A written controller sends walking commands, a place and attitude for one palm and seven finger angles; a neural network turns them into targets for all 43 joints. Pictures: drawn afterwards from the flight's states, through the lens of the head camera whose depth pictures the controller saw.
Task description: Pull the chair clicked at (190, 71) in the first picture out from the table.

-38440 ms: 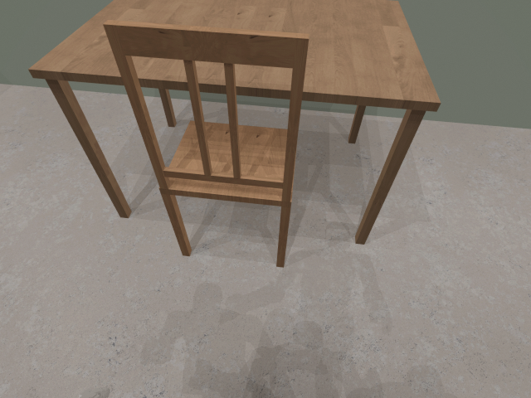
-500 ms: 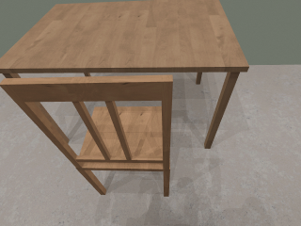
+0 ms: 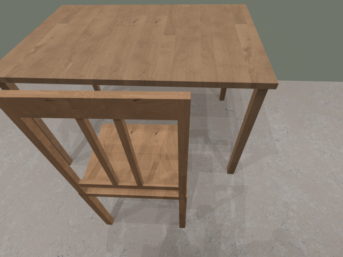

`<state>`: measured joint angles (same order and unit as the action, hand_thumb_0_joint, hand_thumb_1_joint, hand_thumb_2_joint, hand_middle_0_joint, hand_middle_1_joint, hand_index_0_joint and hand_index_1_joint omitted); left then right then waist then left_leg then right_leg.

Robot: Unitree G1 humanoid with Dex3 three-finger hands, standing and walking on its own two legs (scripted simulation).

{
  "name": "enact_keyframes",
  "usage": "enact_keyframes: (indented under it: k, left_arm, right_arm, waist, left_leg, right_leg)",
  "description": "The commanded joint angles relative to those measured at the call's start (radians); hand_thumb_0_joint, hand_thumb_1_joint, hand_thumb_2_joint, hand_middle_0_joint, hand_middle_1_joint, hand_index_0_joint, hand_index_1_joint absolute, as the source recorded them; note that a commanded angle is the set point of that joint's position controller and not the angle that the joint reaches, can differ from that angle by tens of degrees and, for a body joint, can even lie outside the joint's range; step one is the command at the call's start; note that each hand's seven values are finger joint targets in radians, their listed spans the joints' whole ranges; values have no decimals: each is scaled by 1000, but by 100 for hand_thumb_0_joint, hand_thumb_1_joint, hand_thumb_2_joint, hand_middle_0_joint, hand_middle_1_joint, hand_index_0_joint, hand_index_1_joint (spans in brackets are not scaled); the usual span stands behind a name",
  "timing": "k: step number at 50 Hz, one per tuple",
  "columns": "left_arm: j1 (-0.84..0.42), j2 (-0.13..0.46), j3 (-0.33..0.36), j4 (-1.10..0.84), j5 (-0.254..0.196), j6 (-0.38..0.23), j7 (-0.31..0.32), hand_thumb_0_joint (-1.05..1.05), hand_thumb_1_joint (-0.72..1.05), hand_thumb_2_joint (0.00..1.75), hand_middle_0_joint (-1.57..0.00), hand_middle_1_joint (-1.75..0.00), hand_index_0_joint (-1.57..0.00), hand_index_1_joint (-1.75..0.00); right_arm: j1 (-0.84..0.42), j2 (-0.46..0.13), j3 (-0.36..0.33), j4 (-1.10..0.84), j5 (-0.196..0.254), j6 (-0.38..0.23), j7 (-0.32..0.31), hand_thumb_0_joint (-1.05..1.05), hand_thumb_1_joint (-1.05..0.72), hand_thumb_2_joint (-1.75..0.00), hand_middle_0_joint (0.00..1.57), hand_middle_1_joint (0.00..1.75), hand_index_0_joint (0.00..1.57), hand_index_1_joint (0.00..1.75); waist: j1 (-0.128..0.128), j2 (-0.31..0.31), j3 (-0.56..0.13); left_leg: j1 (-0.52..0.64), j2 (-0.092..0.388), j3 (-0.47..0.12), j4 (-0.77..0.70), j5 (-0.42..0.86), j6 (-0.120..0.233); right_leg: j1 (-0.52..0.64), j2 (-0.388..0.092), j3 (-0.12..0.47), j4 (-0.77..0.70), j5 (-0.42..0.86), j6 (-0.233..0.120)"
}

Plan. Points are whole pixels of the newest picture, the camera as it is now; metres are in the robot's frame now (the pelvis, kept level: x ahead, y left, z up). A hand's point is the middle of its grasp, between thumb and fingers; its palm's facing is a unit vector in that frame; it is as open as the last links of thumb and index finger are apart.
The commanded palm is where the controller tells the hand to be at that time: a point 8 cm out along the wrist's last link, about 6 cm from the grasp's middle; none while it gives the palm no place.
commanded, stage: come to a stop and stand still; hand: left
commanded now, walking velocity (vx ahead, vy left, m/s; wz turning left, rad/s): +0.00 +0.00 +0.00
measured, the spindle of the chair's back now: (101, 156) +0.40 +0.25 -0.06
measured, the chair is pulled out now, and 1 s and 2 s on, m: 0.19 0.19 0.19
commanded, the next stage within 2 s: look again from close up in 0.08 s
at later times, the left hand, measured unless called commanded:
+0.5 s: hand out of the picture -0.01 +0.18 -0.17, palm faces +0.03 -0.98 -0.20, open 7.4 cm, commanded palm none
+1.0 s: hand out of the picture -0.01 +0.19 -0.18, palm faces +0.03 -0.98 -0.20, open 7.4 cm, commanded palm none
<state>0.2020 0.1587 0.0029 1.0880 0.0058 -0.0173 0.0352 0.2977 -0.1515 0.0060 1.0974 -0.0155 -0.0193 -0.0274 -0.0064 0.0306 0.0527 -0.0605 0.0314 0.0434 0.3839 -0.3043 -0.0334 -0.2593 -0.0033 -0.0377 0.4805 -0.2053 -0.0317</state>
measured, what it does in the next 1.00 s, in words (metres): stands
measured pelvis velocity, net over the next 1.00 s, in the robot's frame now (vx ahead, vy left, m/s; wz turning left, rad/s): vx -0.01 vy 0.02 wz -0.01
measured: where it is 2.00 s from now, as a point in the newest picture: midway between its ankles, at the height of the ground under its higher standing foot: outside the picture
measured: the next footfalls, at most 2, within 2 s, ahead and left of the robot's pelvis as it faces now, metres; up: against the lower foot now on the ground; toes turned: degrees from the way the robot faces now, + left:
none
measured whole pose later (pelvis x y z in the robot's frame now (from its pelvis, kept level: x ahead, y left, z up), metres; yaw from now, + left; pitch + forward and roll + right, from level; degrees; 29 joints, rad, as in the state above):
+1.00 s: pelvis -0.01 +0.02 +0.00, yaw -1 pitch -2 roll +1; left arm 0.29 0.14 0.00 1.13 0.01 -0.01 0.04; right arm 0.34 -0.10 0.01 1.15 -0.01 -0.04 -0.04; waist 0.00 0.00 0.05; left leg -0.06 0.01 0.06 0.39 -0.31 0.00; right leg -0.25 -0.02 -0.02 0.46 -0.19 0.00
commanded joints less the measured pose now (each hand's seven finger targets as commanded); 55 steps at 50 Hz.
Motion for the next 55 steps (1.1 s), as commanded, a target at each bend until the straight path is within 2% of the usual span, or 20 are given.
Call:
enact_keyframes:
  k: [1,9,15,17,18,21,23,27,29,32,33,34,37,38,41,44,55]
  left_arm:
    - [62,134,21,-28,5,-10,2,0,90,90,-20,-30,-20,-30]
    - [83,123,17,-15,6,-9,0,0,90,90,-20,-30,-20,-30]
    - [103,113,15,-4,6,-11,1,0,90,90,-20,-30,-20,-30]
    - [109,110,14,-1,5,-10,1,0,90,90,-20,-30,-20,-30]
    - [107,106,12,1,5,-8,0,0,90,90,-20,-30,-20,-30]
    - [121,101,12,7,6,-9,1,0,90,90,-20,-30,-20,-30]
    - [120,97,11,6,6,-7,1,0,90,90,-20,-30,-20,-30]
    - [131,92,11,9,7,-8,3,0,90,90,-20,-30,-20,-30]
    - [130,89,11,9,7,-6,2,0,90,90,-20,-30,-20,-30]
    - [139,84,11,10,7,-7,3,0,90,90,-20,-30,-20,-30]
    - [135,83,10,8,6,-5,2,0,90,90,-20,-30,-20,-30]
    - [137,82,11,7,8,-5,3,0,90,90,-20,-30,-20,-30]
    - [144,80,11,8,7,-7,4,0,90,90,-20,-30,-20,-30]
    - [143,78,10,6,7,-6,3,0,90,90,-20,-30,-20,-30]
    - [148,79,12,8,8,-9,5,0,90,90,-20,-30,-20,-30]
    - [151,74,10,10,8,-8,6,0,90,90,-20,-30,-20,-30]
    - [155,72,10,12,10,-5,7,0,90,90,-20,-30,-20,-30]
  right_arm:
    - [109,-76,-10,-7,3,-7,1,0,-90,-90,20,30,20,30]
    - [118,-69,-7,9,4,-8,1,0,-90,-90,20,30,20,30]
    - [133,-61,-5,20,7,-15,-2,0,-90,-90,20,30,20,30]
    - [140,-58,-4,23,8,-15,-2,0,-90,-90,20,30,20,30]
    - [128,-53,-5,23,8,-12,-3,0,-90,-90,20,30,20,30]
    - [143,-53,-4,29,7,-16,-3,0,-90,-90,20,30,20,30]
    - [141,-45,-5,32,8,-14,-4,0,-90,-90,20,30,20,30]
    - [149,-44,-5,35,9,-17,-4,0,-90,-90,20,30,20,30]
    - [148,-45,-4,35,9,-16,-5,0,-90,-90,20,30,20,30]
    - [154,-42,-4,37,9,-19,-5,0,-90,-90,20,30,20,30]
    - [149,-36,-6,37,8,-16,-6,0,-90,-90,20,30,20,30]
    - [152,-40,-5,35,9,-18,-5,0,-90,-90,20,30,20,30]
    - [157,-39,-5,38,10,-22,-6,0,-90,-90,20,30,20,30]
    - [150,-34,-6,39,10,-21,-7,0,-90,-90,20,30,20,30]
    - [160,-35,-6,40,10,-25,-8,0,-90,-90,20,30,20,30]
    - [153,-37,-7,40,10,-24,-9,0,-90,-90,20,30,20,30]
    - [149,-32,-5,45,11,-21,-9,0,-90,-90,20,30,20,30]
  waist:
    - [-1,-41,0]
    - [1,-31,21]
    - [2,-21,1]
    - [1,-25,8]
    - [3,-22,40]
    - [3,-27,24]
    - [3,-9,46]
    - [4,-27,38]
    - [6,-21,57]
    - [5,-29,31]
    - [5,-29,59]
    - [5,-29,59]
    - [4,-28,27]
    - [7,-6,46]
    - [4,-17,11]
    - [5,-20,31]
    - [4,-16,57]
  left_leg:
    - [-98,56,-37,-59,115,41]
    - [-105,55,-40,-65,102,44]
    - [-102,62,-44,-69,135,45]
    - [-105,62,-45,-72,127,46]
    - [-113,63,-45,-78,118,47]
    - [-107,61,-46,-72,125,49]
    - [-116,64,-45,-81,114,49]
    - [-119,60,-50,-76,116,52]
    - [-134,61,-51,-80,103,53]
    - [-118,61,-50,-76,118,55]
    - [-129,62,-53,-82,106,56]
    - [-136,60,-54,-80,110,56]
    - [-115,64,-57,-76,144,58]
    - [-122,66,-55,-82,143,59]
    - [-105,66,-54,-70,183,57]
    - [-110,68,-54,-71,186,58]
    - [-120,66,-52,-81,129,60]
  right_leg:
    - [71,-115,129,-112,120,-22]
    - [55,-107,124,-131,57,-19]
    - [78,-106,112,-111,112,-18]
    - [74,-106,109,-112,101,-18]
    - [58,-100,108,-119,88,-18]
    - [62,-102,109,-114,86,-16]
    - [52,-97,105,-117,76,-17]
    - [56,-99,107,-110,71,-14]
    - [48,-96,105,-113,54,-13]
    - [56,-98,104,-106,72,-12]
    - [43,-92,103,-110,62,-14]
    - [44,-96,102,-105,64,-11]
    - [59,-95,100,-89,105,-11]
    - [55,-93,98,-94,107,-12]
    - [75,-98,98,-76,165,-12]
    - [64,-97,96,-75,169,-12]
    - [41,-93,108,-91,107,-9]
